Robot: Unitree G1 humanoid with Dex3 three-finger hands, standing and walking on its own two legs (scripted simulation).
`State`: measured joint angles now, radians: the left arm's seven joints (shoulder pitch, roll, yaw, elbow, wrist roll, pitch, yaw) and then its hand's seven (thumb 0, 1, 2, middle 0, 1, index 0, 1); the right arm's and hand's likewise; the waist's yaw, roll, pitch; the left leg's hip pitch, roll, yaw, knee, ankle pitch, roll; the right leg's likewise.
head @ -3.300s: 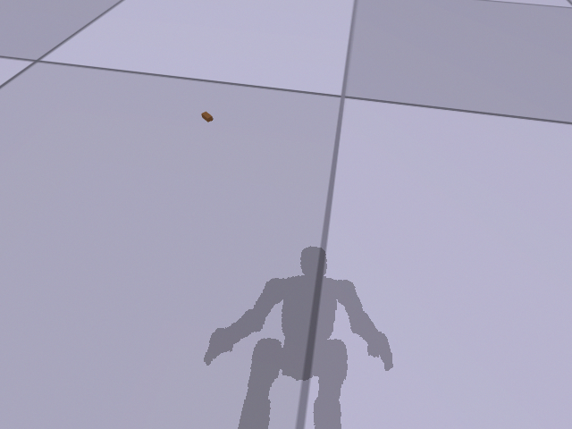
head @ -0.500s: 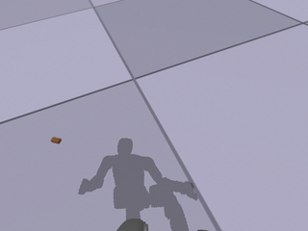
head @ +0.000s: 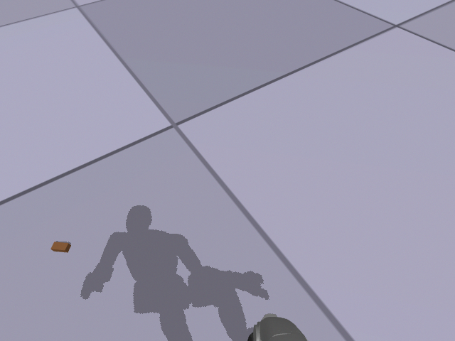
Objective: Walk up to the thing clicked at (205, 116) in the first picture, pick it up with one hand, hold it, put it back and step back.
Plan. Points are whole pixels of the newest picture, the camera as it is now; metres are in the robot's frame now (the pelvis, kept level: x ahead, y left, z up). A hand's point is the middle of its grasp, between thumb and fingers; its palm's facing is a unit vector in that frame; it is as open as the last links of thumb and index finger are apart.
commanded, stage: walk up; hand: left
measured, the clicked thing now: (61, 247) +0.64 +0.75 -0.74
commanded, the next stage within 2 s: none
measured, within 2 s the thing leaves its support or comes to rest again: neither
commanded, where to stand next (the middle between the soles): +0.23 +0.57 m, yaw -10 degrees
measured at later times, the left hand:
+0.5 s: hand out of the picture +0.16 +0.57 -0.14, palm faces -0.07 -0.79 -0.60, open 7.4 cm
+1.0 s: hand out of the picture +0.21 +0.75 -0.12, palm faces -0.07 -0.78 -0.62, open 7.4 cm
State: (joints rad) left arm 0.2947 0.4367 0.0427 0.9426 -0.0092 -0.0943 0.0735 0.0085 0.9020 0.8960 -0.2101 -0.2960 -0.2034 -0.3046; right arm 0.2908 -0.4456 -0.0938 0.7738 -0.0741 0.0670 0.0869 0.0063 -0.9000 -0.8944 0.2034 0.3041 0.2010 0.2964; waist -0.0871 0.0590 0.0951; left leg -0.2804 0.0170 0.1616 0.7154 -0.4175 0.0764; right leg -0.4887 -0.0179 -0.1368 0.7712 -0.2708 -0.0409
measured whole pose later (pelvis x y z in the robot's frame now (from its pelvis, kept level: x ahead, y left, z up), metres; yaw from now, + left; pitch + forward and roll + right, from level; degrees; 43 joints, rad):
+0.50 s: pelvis +0.08 +0.23 -0.02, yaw -3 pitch -1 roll -2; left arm 0.26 0.51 0.07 0.99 -0.01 -0.05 0.12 0.01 0.90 0.90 -0.21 -0.30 -0.20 -0.30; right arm 0.26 -0.44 -0.10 0.78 -0.06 0.05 0.07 0.00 -0.90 -0.89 0.20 0.30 0.20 0.30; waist -0.05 0.04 0.08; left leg -0.41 0.07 0.07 0.90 -0.47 0.02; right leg -0.61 -0.03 0.06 1.21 -0.48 -0.04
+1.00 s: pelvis +0.13 +0.42 -0.03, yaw -4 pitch -2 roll -2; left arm 0.29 0.47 0.07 0.84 0.05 -0.08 0.09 0.01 0.89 0.90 -0.22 -0.30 -0.21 -0.31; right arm 0.22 -0.51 -0.13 0.72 -0.06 0.11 0.10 0.01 -0.90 -0.89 0.20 0.30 0.20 0.30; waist 0.00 0.13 0.10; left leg -0.51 0.13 -0.10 1.07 -0.50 -0.01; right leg -0.51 -0.15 0.00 0.83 -0.30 0.00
